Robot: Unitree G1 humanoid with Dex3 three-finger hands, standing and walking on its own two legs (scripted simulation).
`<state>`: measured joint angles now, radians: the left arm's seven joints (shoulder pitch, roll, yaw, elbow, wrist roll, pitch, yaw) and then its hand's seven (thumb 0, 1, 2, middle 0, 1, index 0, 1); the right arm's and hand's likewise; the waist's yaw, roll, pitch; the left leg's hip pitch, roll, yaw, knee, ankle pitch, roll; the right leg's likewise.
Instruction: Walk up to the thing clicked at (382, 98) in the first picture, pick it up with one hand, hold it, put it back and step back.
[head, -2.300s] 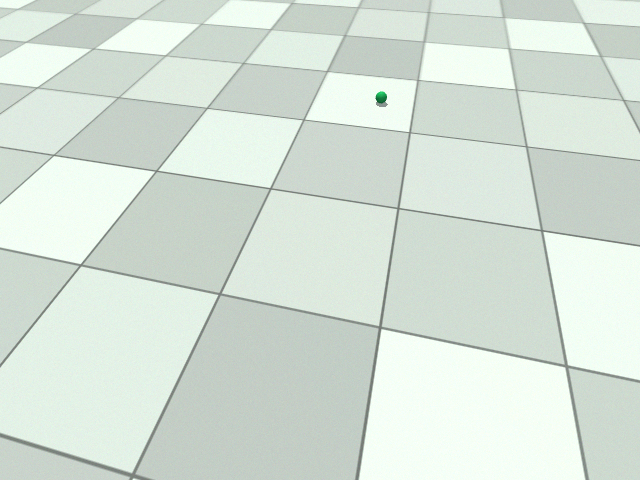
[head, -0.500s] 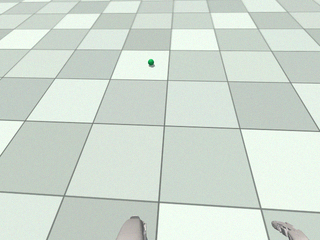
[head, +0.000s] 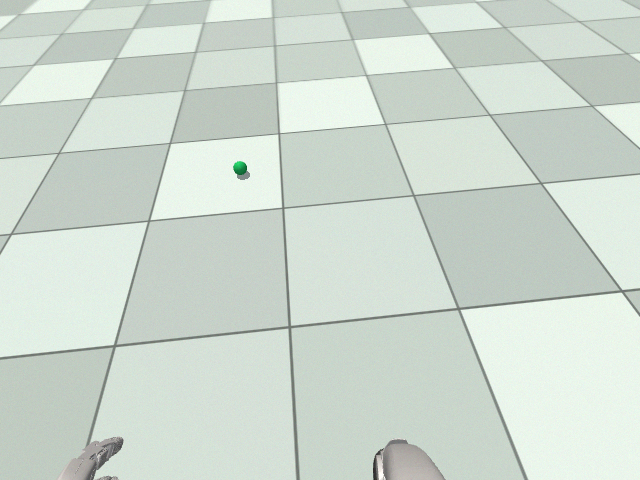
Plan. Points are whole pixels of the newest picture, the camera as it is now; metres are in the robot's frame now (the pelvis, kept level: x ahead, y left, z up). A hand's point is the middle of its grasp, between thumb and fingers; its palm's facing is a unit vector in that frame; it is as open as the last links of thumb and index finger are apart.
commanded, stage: walk up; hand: left
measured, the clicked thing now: (240, 168) +1.64 +0.35 -0.73
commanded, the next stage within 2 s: none
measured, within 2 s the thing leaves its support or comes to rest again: neither
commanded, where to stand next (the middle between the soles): +1.29 +0.07 m, yaw +0 degrees
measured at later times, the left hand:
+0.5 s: hand (166, 400) +0.27 +0.25 -0.13, palm faces +0.06 -0.92 -0.39, open 7.4 cm
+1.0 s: hand (201, 226) +0.64 +0.25 -0.13, palm faces -0.04 -0.92 -0.39, open 7.4 cm
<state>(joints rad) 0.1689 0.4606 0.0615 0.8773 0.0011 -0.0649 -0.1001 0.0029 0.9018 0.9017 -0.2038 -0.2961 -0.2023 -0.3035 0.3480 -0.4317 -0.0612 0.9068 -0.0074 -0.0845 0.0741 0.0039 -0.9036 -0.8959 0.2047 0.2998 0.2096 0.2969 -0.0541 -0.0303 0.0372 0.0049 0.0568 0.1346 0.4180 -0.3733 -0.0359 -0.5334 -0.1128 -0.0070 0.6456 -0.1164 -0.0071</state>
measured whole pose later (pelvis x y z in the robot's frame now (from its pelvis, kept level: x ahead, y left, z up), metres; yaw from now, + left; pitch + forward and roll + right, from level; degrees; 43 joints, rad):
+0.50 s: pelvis +0.28 -0.03 +0.01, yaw +2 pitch -2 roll -2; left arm 0.37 0.41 0.07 0.93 0.01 -0.10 -0.05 0.01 0.90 0.90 -0.21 -0.30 -0.21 -0.30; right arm 0.19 -0.44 -0.07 0.90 -0.02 -0.02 0.11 0.00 -0.91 -0.90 0.20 0.30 0.20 0.30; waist 0.05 0.06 0.05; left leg -0.53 0.10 -0.01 0.62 -0.06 0.00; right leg 0.02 0.03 -0.13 0.35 -0.34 -0.03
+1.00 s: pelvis +0.55 -0.03 +0.00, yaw +1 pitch -3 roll +3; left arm 0.21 0.42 0.06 0.90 0.00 -0.06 -0.07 0.00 0.90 0.90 -0.21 -0.30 -0.20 -0.30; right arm 0.33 -0.42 -0.05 0.87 0.00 -0.07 0.06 0.00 -0.90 -0.90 0.20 0.30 0.21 0.30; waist -0.04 -0.02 0.08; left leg -0.02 0.02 0.09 0.49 -0.41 -0.02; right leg -0.45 -0.10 -0.04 0.59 -0.10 -0.02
